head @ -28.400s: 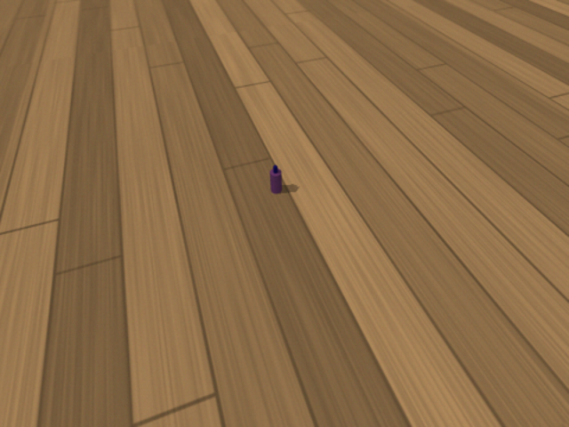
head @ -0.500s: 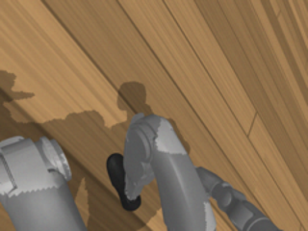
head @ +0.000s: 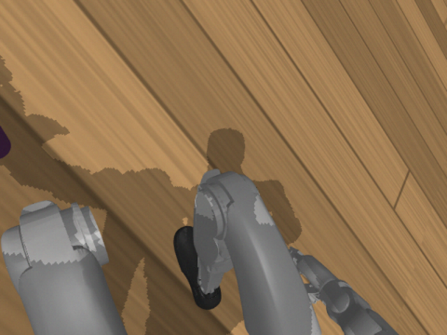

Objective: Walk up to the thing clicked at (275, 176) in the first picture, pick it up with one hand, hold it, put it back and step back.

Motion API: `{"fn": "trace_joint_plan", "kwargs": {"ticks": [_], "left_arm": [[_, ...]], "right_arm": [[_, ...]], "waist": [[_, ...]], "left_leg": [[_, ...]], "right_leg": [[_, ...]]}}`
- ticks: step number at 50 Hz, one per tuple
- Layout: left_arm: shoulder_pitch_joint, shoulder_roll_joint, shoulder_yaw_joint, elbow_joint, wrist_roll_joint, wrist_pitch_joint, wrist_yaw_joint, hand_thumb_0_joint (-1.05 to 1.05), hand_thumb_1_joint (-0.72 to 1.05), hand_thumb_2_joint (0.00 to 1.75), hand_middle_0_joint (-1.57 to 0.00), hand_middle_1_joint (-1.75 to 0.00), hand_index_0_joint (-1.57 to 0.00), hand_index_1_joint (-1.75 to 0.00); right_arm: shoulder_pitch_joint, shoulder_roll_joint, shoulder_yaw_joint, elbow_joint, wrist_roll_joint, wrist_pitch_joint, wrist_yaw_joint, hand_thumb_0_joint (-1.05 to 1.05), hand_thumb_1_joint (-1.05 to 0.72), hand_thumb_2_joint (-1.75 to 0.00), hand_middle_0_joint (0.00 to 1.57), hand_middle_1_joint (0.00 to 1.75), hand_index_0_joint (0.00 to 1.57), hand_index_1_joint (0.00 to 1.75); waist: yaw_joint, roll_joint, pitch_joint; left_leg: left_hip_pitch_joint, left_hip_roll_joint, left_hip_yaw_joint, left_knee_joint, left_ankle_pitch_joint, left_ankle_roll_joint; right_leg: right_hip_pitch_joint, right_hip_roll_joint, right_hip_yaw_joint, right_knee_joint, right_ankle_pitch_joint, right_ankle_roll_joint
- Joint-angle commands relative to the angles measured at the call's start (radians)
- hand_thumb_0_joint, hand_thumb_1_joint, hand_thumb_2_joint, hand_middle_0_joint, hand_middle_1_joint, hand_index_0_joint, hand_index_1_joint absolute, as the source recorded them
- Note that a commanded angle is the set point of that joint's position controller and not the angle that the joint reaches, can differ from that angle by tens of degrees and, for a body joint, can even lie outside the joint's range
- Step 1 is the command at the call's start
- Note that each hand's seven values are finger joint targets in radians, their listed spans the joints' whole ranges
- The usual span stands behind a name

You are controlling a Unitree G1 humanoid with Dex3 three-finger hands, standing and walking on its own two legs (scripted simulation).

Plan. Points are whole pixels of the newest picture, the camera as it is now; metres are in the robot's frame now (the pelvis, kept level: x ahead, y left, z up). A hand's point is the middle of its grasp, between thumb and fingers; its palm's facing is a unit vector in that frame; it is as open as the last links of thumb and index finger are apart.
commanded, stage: rise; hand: left
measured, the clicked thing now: out of the picture +0.45 +0.30 -0.23
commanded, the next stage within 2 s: home in 0.04 s
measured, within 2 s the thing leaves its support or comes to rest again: neither
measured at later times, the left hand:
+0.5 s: hand out of the picture +0.34 +0.42 +0.01, palm faces +0.37 -0.78 -0.50, open 17.0 cm
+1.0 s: hand out of the picture +0.24 +0.31 +0.21, palm faces +0.40 -0.83 -0.40, open 17.2 cm
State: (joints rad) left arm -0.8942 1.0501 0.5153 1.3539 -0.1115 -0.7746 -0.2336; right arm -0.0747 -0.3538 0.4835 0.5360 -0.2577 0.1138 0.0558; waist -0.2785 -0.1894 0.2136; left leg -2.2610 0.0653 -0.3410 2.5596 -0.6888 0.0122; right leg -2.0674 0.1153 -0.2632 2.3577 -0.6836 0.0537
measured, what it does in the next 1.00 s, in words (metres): rises, turning left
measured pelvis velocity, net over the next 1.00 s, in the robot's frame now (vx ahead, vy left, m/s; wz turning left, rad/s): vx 0.06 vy -0.01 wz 0.28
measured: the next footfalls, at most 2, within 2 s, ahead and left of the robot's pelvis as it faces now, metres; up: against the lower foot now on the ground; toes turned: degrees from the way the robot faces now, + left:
none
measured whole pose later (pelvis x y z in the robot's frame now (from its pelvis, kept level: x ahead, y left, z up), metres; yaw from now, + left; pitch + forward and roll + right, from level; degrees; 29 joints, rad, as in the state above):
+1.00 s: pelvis +0.06 -0.01 +0.31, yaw +16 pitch +24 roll -4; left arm 0.03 0.34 0.18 0.42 0.01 0.13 0.14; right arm 0.17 -0.25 0.01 0.53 0.05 0.05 -0.10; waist -0.06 0.02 -0.16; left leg -1.29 0.05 -0.06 1.43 -0.56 -0.01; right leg -1.20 0.03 -0.06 1.39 -0.61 -0.01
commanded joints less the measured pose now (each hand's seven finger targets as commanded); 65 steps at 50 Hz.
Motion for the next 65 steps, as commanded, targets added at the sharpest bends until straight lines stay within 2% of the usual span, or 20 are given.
{"fn": "trace_joint_plan", "kwargs": {"ticks": [1, 4, 7, 10, 13, 16, 19, 20, 22, 24, 28, 29, 32, 38, 41, 42, 51, 54, 61, 65], "left_arm": [[-0.161, 0.253, 0.032, -0.079, 0.12, 0.089, 0.052, 0.0, -0.5, 0.04, -0.07, -0.03, -0.07, -0.03], [-0.166, 0.344, 0.11, -0.199, 0.148, 0.159, 0.076, 0.0, -0.51, 0.05, -0.07, -0.05, -0.07, -0.05], [-0.206, 0.452, 0.181, -0.454, 0.187, 0.246, 0.113, 0.0, -0.51, 0.05, -0.07, -0.07, -0.08, -0.06], [-0.123, 0.367, 0.16, -0.48, 0.198, 0.342, 0.143, 0.0, -0.52, 0.07, -0.05, -0.06, -0.06, -0.06], [-0.006, 0.262, 0.124, -0.533, 0.199, 0.424, 0.173, 0.0, -0.45, 0.11, -0.06, -0.07, -0.06, -0.07], [0.105, 0.067, 0.03, -0.64, 0.185, 0.494, 0.189, 0.0, -0.44, 0.12, -0.06, -0.07, -0.06, -0.07], [0.235, -0.041, -0.027, -0.771, 0.17, 0.559, 0.209, 0.0, -0.47, 0.1, -0.06, -0.07, -0.06, -0.07], [0.211, -0.068, -0.051, -0.862, 0.168, 0.571, 0.214, 0.0, -0.48, 0.1, -0.06, -0.06, -0.06, -0.06], [0.341, -0.053, -0.011, -0.909, 0.164, 0.609, 0.237, 0.0, -0.47, 0.1, -0.06, -0.07, -0.06, -0.07], [0.369, -0.05, -0.002, -1.021, 0.164, 0.634, 0.256, 0.0, -0.46, 0.11, -0.06, -0.07, -0.06, -0.07], [0.48, -0.109, -0.013, -1.088, 0.152, 0.68, 0.297, 0.0, -0.42, 0.13, -0.06, -0.07, -0.06, -0.07], [0.517, -0.165, -0.044, -1.053, 0.156, 0.696, 0.303, 0.0, -0.45, 0.11, -0.06, -0.07, -0.06, -0.07], [0.567, -0.223, -0.068, -1.065, 0.15, 0.726, 0.326, 0.0, -0.47, 0.1, -0.06, -0.06, -0.06, -0.06], [0.676, -0.395, -0.186, -1.013, 0.139, 0.776, 0.346, 0.0, -0.53, 0.07, -0.05, -0.06, -0.05, -0.06], [0.737, -0.447, -0.219, -1.008, 0.131, 0.8, 0.358, 0.0, -0.52, 0.07, -0.05, -0.06, -0.06, -0.06], [0.761, -0.446, -0.22, -1.021, 0.127, 0.811, 0.363, 0.0, -0.54, 0.06, -0.05, -0.05, -0.05, -0.05], [0.963, -0.533, -0.282, -1.172, 0.115, 0.897, 0.419, 0.0, -0.52, 0.07, -0.05, -0.06, -0.05, -0.06], [1.03, -0.616, -0.348, -1.213, 0.112, 0.92, 0.427, 0.0, -0.53, 0.06, -0.05, -0.06, -0.05, -0.05], [1.19, -0.695, -0.452, -1.396, 0.103, 0.971, 0.436, 0.0, -0.55, 0.06, -0.05, -0.05, -0.05, -0.05], [1.311, -0.712, -0.475, -1.498, 0.102, 0.991, 0.43, 0.0, -0.55, 0.05, -0.05, -0.05, -0.05, -0.05]], "right_arm": [[0.122, -0.288, -0.156, -0.017, 0.046, 0.036, -0.011, 0.0, -0.89, -0.9, 0.2, 0.3, 0.2, 0.3], [0.156, -0.289, -0.187, -0.032, 0.071, 0.064, -0.006, 0.0, -0.89, -0.91, 0.2, 0.3, 0.2, 0.3], [0.195, -0.276, -0.248, -0.059, 0.103, 0.085, -0.002, 0.0, -0.93, -0.91, 0.2, 0.3, 0.2, 0.3], [0.241, -0.245, -0.29, -0.036, 0.129, 0.1, 0.0, 0.0, -0.9, -0.9, 0.2, 0.3, 0.2, 0.3], [0.265, -0.231, -0.349, -0.034, 0.155, 0.107, -0.005, 0.0, -0.9, -0.9, 0.2, 0.3, 0.2, 0.3], [0.285, -0.196, -0.395, -0.037, 0.184, 0.104, -0.004, 0.0, -0.9, -0.9, 0.2, 0.3, 0.2, 0.3], [0.285, -0.181, -0.456, -0.041, 0.222, 0.093, -0.008, 0.0, -0.9, -0.9, 0.2, 0.3, 0.2, 0.3], [0.299, -0.171, -0.471, -0.037, 0.233, 0.087, -0.01, 0.0, -0.9, -0.9, 0.2, 0.3, 0.2, 0.3], [0.295, -0.173, -0.514, -0.042, 0.26, 0.081, -0.019, 0.0, -0.9, -0.9, 0.2, 0.3, 0.2, 0.3], [0.296, -0.164, -0.533, -0.059, 0.277, 0.078, -0.03, 0.0, -0.9, -0.9, 0.2, 0.3, 0.2, 0.3], [0.27, -0.112, -0.533, -0.087, 0.299, 0.056, -0.063, 0.0, -0.9, -0.9, 0.2, 0.3, 0.2, 0.3], [0.264, -0.096, -0.531, -0.081, 0.296, 0.045, -0.073, 0.0, -0.9, -0.9, 0.2, 0.3, 0.2, 0.3], [0.26, -0.078, -0.54, -0.084, 0.296, 0.017, -0.099, 0.0, -0.9, -0.9, 0.2, 0.3, 0.2, 0.3], [0.274, -0.051, -0.536, -0.078, 0.293, -0.042, -0.13, 0.0, -0.9, -0.9, 0.2, 0.3, 0.2, 0.3], [0.288, -0.04, -0.535, -0.088, 0.296, -0.066, -0.14, 0.0, -0.9, -0.9, 0.2, 0.3, 0.2, 0.3], [0.291, -0.038, -0.534, -0.093, 0.296, -0.074, -0.144, 0.0, -0.9, -0.9, 0.2, 0.3, 0.2, 0.3], [0.301, -0.008, -0.519, -0.134, 0.311, -0.128, -0.189, 0.0, -0.9, -0.9, 0.2, 0.3, 0.2, 0.3], [0.307, 0.001, -0.515, -0.14, 0.305, -0.145, -0.206, 0.0, -0.9, -0.9, 0.2, 0.3, 0.2, 0.3], [0.313, 0.016, -0.508, -0.189, 0.301, -0.18, -0.233, 0.0, -0.9, -0.9, 0.2, 0.3, 0.2, 0.3], [0.299, 0.022, -0.503, -0.219, 0.298, -0.202, -0.244, 0.0, -0.9, -0.9, 0.2, 0.3, 0.2, 0.3]], "waist": [[-0.028, 0.516, -0.616], [0.023, 0.603, -0.692], [0.088, 0.764, -0.883], [0.086, 0.72, -0.852], [0.119, 0.65, -0.856], [0.13, 0.577, -0.883], [0.172, 0.497, -0.952], [0.168, 0.508, -0.981], [0.208, 0.466, -1.015], [0.218, 0.449, -1.014], [0.23, 0.365, -0.99], [0.219, 0.352, -0.934], [0.225, 0.351, -0.94], [0.205, 0.306, -0.876], [0.211, 0.292, -0.83], [0.227, 0.288, -0.822], [0.243, 0.289, -0.719], [0.226, 0.302, -0.642], [0.23, 0.286, -0.516], [0.247, 0.239, -0.46]], "left_leg": [[0.448, 0.053, 0.096, -0.33, 0.157, -0.01], [0.519, 0.05, 0.106, -0.37, 0.182, -0.014], [0.661, 0.05, 0.118, -0.405, 0.263, -0.021], [0.613, 0.04, 0.156, -0.416, 0.25, -0.012], [0.57, 0.029, 0.191, -0.455, 0.162, -0.004], [0.577, 0.019, 0.208, -0.512, 0.109, 0.0], [0.632, 0.01, 0.217, -0.578, 0.086, 0.004], [0.663, 0.009, 0.215, -0.611, 0.087, 0.004], [0.714, 0.007, 0.217, -0.675, 0.071, 0.008], [0.757, 0.01, 0.21, -0.745, 0.046, 0.011], [0.832, 0.002, 0.232, -0.851, 0.051, 0.018], [0.829, 0.0, 0.244, -0.866, 0.063, 0.021], [0.92, -0.008, 0.271, -0.923, 0.129, 0.022], [1.092, -0.013, 0.29, -1.04, 0.309, 0.027], [1.159, -0.018, 0.299, -1.133, 0.32, 0.023], [1.188, -0.017, 0.302, -1.159, 0.329, 0.02], [1.44, -0.038, 0.315, -1.427, 0.384, 0.007], [1.509, -0.039, 0.314, -1.516, 0.369, 0.0], [1.628, -0.036, 0.302, -1.684, 0.316, -0.005], [1.66, -0.036, 0.297, -1.73, 0.345, -0.003]], "right_leg": [[0.23, 0.025, -0.03, -0.217, 0.2, -0.073], [0.215, 0.015, -0.017, -0.21, 0.199, -0.079], [0.183, 0.007, 0.01, -0.191, 0.221, -0.089], [0.191, 0.007, 0.037, -0.222, 0.227, -0.087], [0.204, 0.001, 0.058, -0.282, 0.174, -0.086], [0.203, -0.005, 0.07, -0.34, 0.138, -0.087], [0.215, -0.013, 0.101, -0.409, 0.108, -0.09], [0.231, -0.019, 0.107, -0.426, 0.116, -0.092], [0.263, -0.024, 0.13, -0.479, 0.098, -0.094], [0.324, -0.032, 0.143, -0.528, 0.089, -0.094], [0.491, -0.042, 0.187, -0.675, 0.072, -0.086], [0.509, -0.047, 0.195, -0.697, 0.086, -0.086], [0.607, -0.054, 0.227, -0.794, 0.13, -0.084], [0.778, -0.066, 0.234, -0.939, 0.295, -0.072], [0.892, -0.077, 0.248, -1.035, 0.316, -0.069], [0.936, -0.082, 0.26, -1.072, 0.325, -0.065], [1.225, -0.093, 0.241, -1.297, 0.386, -0.069], [1.265, -0.089, 0.228, -1.36, 0.363, -0.075], [1.374, -0.084, 0.2, -1.493, 0.324, -0.069], [1.422, -0.078, 0.189, -1.535, 0.34, -0.067]]}}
